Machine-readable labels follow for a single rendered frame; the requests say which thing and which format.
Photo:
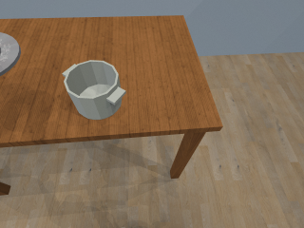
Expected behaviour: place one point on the pot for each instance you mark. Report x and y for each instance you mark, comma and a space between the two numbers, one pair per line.
94, 88

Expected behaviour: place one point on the table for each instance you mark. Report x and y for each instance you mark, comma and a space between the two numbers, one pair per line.
166, 89

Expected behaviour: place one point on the lid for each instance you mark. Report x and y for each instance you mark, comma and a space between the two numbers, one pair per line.
10, 52

